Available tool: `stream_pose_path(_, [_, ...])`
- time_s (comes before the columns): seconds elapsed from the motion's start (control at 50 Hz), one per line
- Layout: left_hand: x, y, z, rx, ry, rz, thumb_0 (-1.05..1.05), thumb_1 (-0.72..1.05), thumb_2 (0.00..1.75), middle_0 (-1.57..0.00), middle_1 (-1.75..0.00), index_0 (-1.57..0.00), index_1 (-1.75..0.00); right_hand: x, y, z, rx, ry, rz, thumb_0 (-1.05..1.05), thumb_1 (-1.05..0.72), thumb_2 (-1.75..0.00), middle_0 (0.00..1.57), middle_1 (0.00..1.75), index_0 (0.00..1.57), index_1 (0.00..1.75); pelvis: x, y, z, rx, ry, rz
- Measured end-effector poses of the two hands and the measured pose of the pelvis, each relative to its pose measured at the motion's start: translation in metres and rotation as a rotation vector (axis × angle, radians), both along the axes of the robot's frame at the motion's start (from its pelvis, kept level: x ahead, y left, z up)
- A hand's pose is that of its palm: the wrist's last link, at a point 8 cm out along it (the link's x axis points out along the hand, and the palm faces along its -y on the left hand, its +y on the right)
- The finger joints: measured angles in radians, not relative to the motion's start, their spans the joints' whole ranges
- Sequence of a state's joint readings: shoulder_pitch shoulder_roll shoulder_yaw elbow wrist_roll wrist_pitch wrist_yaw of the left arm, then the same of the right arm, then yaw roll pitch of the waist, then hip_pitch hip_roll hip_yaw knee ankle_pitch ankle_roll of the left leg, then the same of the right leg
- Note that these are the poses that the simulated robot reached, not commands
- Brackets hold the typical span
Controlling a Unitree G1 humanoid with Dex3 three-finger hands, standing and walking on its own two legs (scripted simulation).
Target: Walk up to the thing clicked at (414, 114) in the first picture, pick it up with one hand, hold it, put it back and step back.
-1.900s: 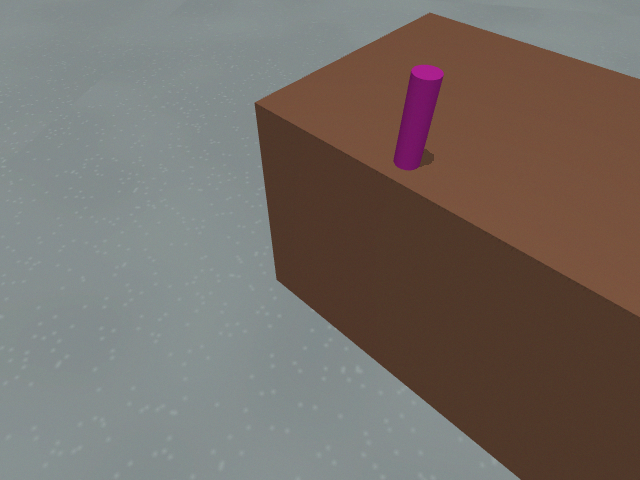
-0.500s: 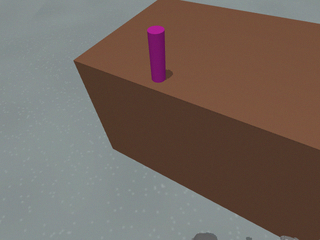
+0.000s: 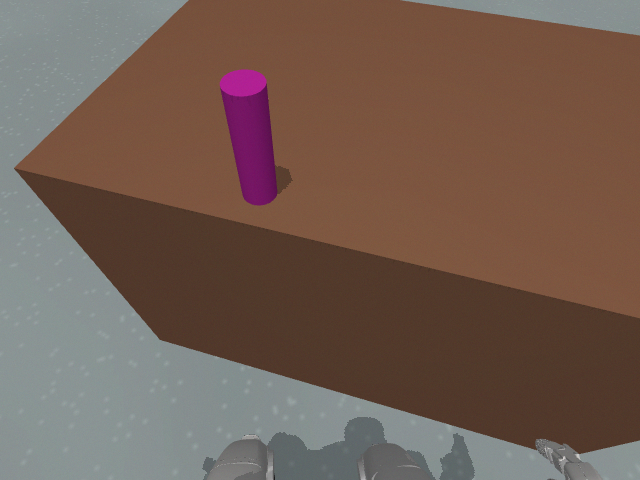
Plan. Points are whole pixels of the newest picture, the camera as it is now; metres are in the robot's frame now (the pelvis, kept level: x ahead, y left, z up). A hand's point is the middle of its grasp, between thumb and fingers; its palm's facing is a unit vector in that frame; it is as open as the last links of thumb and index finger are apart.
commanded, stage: walk up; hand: left
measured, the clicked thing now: (252, 145) +0.50 +0.11 +0.11
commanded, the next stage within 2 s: none
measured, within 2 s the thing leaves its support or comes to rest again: neither
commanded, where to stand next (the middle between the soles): +0.09 +0.00 m, yaw -15 degrees
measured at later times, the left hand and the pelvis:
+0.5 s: hand (142, 438) +0.18 +0.25 -0.14, palm faces -0.24 -0.89 -0.40, open 7.4 cm; pelvis +0.02 +0.02 -0.01, yaw -11 degrees
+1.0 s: hand (136, 471) +0.14 +0.25 -0.13, palm faces -0.28 -0.87 -0.40, open 7.4 cm; pelvis +0.00 +0.01 +0.01, yaw -17 degrees
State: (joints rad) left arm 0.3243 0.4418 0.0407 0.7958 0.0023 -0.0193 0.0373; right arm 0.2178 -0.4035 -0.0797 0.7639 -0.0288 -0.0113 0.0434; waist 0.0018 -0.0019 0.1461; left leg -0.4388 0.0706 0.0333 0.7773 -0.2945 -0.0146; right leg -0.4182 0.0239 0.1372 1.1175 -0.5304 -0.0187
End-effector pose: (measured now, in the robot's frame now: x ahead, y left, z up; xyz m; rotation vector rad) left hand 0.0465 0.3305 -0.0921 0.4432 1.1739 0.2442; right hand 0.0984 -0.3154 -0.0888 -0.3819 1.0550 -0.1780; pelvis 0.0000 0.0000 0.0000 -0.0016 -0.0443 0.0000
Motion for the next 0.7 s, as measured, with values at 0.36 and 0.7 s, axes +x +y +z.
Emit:
stream_pose_path(0.36, [0.130, -0.032, 0.011, -0.027, -0.107, -0.225, 0.01, 0.90, 0.90, -0.21, -0.30, -0.20, -0.30, -0.040, -0.016, -0.017, -0.019, 0.062, -0.204, 0.01, -0.90, -0.90, 0.21, 0.30, 0.20, 0.30, 0.026, 0.002, -0.003, 0.016, 0.013, -0.159])
stream_pose_path(0.7, [0.130, -0.036, -0.009, -0.106, -0.049, -0.279, 0.01, 0.90, 0.90, -0.21, -0.30, -0.20, -0.30, -0.112, 0.006, 0.007, -0.050, 0.085, -0.271, 0.01, -0.90, -0.90, 0.21, 0.30, 0.21, 0.30, 0.007, 0.014, 0.005, -0.006, 0.002, -0.255])
